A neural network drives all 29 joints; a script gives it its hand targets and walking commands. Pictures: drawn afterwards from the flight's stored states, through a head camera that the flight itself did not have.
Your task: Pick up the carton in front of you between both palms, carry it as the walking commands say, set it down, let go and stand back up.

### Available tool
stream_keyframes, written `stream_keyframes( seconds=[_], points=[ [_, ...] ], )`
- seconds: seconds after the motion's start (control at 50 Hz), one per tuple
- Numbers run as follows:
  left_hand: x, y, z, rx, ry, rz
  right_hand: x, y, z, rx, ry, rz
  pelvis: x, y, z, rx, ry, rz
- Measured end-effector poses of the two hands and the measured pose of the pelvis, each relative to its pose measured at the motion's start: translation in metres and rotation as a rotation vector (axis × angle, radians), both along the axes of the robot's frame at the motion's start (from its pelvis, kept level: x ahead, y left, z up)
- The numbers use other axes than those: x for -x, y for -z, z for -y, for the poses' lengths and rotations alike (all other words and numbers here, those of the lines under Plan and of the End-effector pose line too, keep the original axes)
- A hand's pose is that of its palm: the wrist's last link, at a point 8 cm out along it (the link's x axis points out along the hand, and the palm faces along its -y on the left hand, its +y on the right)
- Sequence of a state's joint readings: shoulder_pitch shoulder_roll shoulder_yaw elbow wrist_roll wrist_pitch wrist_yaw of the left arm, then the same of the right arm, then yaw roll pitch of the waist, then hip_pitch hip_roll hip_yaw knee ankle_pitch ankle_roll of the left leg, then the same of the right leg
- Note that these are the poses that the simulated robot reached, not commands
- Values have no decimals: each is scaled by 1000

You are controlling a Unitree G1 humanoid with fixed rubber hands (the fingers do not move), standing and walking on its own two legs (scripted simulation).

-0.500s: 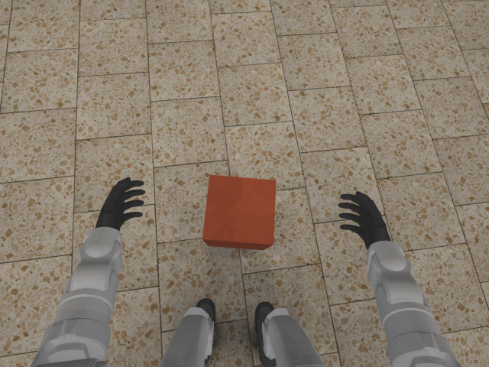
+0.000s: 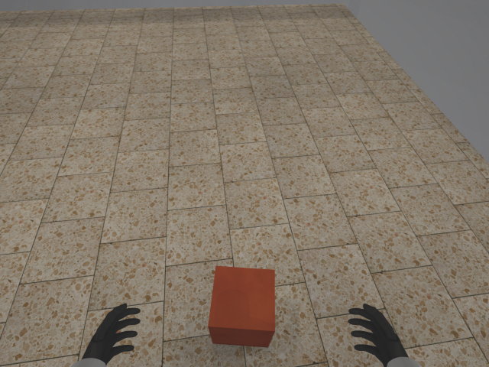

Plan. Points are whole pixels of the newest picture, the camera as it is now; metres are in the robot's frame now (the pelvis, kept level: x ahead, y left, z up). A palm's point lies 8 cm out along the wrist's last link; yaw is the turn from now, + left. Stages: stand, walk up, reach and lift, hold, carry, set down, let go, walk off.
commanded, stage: let go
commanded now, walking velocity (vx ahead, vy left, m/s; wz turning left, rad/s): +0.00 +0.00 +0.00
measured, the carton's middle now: (242, 307) +0.40 -0.01 -0.65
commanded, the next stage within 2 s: stand in 0.34 s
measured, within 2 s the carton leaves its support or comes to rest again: neither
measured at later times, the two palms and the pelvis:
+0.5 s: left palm out of the picture +0.14 +0.27 -0.08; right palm (413, 360) +0.15 -0.27 -0.08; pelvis +0.00 +0.00 -0.01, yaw +0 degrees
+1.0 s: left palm out of the picture +0.13 +0.29 -0.09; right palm out of the picture +0.14 -0.29 -0.09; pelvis +0.01 +0.00 +0.00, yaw +0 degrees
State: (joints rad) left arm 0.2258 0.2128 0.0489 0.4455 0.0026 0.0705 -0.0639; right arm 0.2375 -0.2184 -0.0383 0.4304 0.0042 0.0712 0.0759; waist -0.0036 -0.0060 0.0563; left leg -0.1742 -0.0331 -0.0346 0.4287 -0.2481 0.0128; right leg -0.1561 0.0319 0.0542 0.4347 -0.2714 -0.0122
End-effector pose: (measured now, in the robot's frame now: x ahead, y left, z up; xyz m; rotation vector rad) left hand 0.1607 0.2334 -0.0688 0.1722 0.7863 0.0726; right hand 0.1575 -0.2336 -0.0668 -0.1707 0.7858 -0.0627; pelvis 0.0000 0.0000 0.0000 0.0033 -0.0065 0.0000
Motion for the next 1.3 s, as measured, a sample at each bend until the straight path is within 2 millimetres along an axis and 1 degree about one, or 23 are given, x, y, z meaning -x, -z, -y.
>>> stream_keyframes(
  seconds=[0.08,0.22,0.36,0.44,0.52,0.58,0.64,0.8,0.92,1.06,1.3],
  points=[
    [6,-2,-1,2,-1,-10,-3,-1,-3,-2,-8,0,3,1,0,-1,-3,50],
    [8,-2,1,3,2,-16,-2,-1,-4,4,-9,-10,6,2,1,-1,-7,93],
    [11,4,0,-20,-8,-12,0,-3,4,57,15,-25,6,4,2,-1,2,89],
    [19,12,-21,-108,-23,-48,3,4,24,132,31,-26,4,6,2,6,0,38],
    [26,15,-43,-162,-45,-85,8,10,41,177,38,-57,0,6,1,7,-1,10],
    [29,15,-53,-187,-55,-107,10,13,48,196,39,-79,-3,6,0,7,-2,0],
    [29,16,-58,-199,-59,-122,10,16,50,204,39,-96,-6,5,0,7,-2,-4],
    [26,20,-58,-198,-56,-146,11,21,50,206,37,-130,-12,4,-2,6,-3,-1],
    [27,23,-58,-193,-57,-165,14,23,51,209,42,-154,-12,3,-2,6,-3,4],
    [35,26,-61,-195,-64,-196,23,25,56,217,53,-184,-10,1,-3,5,-2,13],
    [55,28,-69,-204,-72,-248,44,27,62,223,70,-237,-2,-2,-4,5,1,27]
  ],
)
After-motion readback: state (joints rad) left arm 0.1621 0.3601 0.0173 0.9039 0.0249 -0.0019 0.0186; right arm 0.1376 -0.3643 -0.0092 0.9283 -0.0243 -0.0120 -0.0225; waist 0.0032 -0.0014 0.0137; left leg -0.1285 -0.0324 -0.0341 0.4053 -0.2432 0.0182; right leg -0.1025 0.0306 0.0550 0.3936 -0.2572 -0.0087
